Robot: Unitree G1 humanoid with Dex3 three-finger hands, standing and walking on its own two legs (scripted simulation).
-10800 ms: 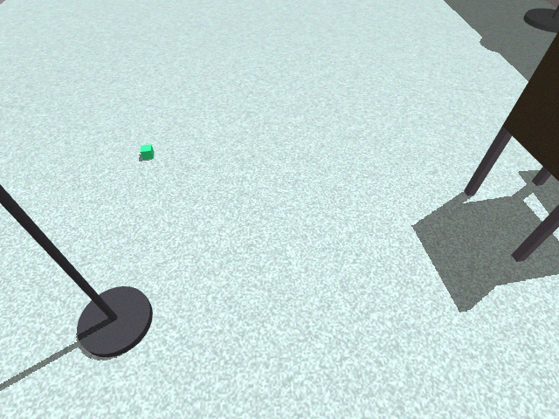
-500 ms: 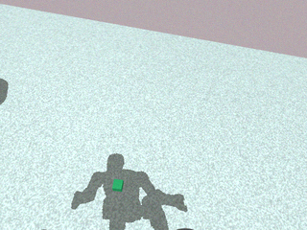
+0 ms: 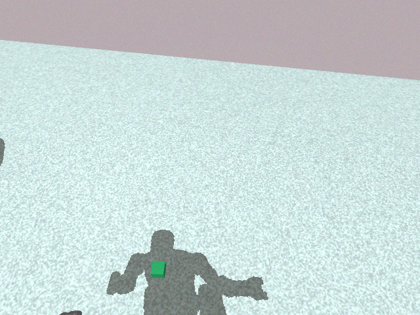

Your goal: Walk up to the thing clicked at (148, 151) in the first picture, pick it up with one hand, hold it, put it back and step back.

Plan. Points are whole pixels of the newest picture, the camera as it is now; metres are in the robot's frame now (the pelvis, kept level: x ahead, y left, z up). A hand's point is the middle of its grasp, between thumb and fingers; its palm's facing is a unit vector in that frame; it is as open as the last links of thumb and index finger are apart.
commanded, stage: walk up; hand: left
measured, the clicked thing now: (158, 269) +0.42 +0.22 -0.75
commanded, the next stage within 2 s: stand in 0.98 s
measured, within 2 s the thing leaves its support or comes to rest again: neither
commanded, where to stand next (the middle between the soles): +0.04 -0.03 m, yaw +1 degrees
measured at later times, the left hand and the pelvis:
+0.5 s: hand out of the picture +0.10 +0.25 -0.15, palm faces -0.03 -0.94 -0.34, open 7.4 cm; pelvis +0.00 -0.01 +0.00, yaw -2 degrees
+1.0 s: hand out of the picture +0.10 +0.24 -0.15, palm faces -0.06 -0.95 -0.32, open 7.4 cm; pelvis +0.00 -0.01 +0.00, yaw -3 degrees
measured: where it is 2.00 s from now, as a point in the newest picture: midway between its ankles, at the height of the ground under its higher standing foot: outside the picture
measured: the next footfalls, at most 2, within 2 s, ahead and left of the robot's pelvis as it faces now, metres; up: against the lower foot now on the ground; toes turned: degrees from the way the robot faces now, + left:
none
